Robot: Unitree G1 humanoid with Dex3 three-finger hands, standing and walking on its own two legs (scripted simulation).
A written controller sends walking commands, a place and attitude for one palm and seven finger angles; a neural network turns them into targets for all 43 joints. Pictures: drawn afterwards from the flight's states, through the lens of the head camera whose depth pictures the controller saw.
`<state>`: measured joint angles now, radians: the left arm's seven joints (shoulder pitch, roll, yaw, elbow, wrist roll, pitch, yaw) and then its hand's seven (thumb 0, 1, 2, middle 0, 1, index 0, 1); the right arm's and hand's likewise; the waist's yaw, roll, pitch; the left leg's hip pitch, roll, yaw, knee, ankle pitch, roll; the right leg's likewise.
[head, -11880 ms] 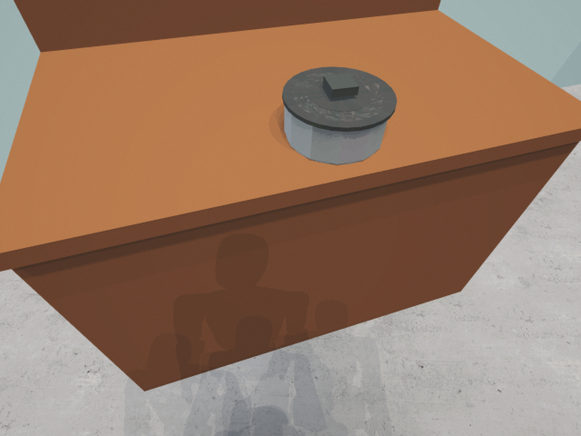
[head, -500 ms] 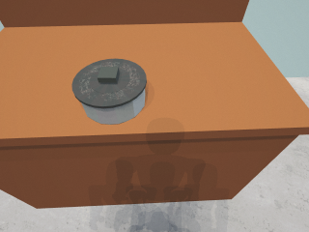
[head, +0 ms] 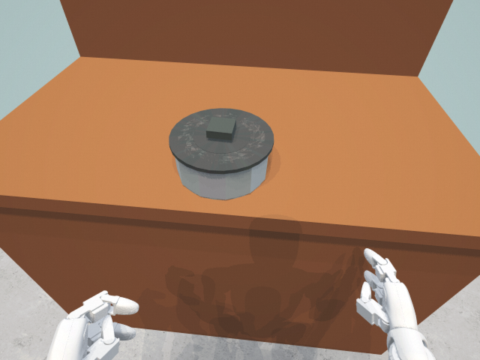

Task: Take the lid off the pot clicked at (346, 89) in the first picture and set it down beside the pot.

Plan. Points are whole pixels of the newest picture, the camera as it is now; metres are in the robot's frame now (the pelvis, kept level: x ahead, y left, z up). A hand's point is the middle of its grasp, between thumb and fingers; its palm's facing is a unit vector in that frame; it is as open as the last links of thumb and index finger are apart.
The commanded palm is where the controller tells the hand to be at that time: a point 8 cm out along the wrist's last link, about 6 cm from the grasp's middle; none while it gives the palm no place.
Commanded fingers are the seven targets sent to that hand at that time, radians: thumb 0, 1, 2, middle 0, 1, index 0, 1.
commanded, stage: lift the closed hand beside the body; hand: left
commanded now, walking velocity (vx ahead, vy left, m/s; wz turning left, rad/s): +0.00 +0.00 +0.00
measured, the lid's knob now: (221, 128) +0.49 +0.11 +0.15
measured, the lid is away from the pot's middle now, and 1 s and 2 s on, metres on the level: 0.00 0.00 0.00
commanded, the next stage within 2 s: raise the hand higher, near the body in 0.16 s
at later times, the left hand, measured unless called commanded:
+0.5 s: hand (79, 282) +0.17 +0.24 +0.11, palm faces +0.30 -0.84 -0.46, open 3.1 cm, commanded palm +0.11 +0.28 +0.14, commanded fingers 0.00 0.90 0.90 -1.30 -1.50 -1.30 -1.50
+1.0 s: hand (74, 244) +0.18 +0.23 +0.18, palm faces +0.40 -0.81 -0.43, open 3.1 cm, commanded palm +0.13 +0.27 +0.20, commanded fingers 0.00 0.90 0.90 -1.30 -1.50 -1.30 -1.50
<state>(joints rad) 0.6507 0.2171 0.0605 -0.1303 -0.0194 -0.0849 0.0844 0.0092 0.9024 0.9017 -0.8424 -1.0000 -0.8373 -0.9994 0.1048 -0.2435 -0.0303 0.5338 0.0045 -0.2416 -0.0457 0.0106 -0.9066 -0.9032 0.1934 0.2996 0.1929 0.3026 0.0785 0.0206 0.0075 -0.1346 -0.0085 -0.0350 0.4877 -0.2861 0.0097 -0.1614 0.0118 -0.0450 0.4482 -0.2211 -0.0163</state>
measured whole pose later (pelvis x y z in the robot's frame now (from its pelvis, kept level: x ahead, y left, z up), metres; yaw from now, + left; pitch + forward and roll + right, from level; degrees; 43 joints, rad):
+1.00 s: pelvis +0.01 +0.00 +0.00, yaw -1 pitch -4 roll -1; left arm 0.57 0.34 0.32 -0.56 -0.04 -0.16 0.10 0.01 0.89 0.90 -1.31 -1.50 -1.30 -1.50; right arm 0.19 -0.19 0.01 0.63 0.00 -0.21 -0.05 0.01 -0.90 -0.90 0.20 0.30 0.20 0.30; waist 0.08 0.07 0.01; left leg -0.10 0.00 -0.02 0.49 -0.31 0.01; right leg -0.14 0.02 -0.03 0.46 -0.25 -0.02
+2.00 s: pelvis -0.02 +0.02 +0.00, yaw +0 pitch -1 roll +0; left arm -0.09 0.73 0.08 -0.31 0.71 0.15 -0.35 0.00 -0.20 1.62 -1.01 -0.28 -1.00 -0.28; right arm 0.12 -0.29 0.05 0.56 0.06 0.04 0.00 0.01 -0.90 -0.90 0.20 0.30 0.20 0.30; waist 0.09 0.13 0.00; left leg -0.20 -0.05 -0.02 0.46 -0.23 0.04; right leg -0.25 -0.03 -0.03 0.46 -0.19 0.01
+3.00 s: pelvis -0.02 +0.00 +0.00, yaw +0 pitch -1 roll +1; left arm -0.48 0.70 -0.06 -0.01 0.76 0.19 -0.42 0.00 -0.36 1.74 -0.92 -0.09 -0.91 -0.09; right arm 0.10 -0.29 0.05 0.56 0.08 0.06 0.00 0.01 -0.91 -0.90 0.20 0.30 0.19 0.30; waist 0.05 0.12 -0.01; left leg -0.23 -0.04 -0.03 0.48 -0.24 0.01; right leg -0.29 -0.02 -0.04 0.52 -0.22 -0.01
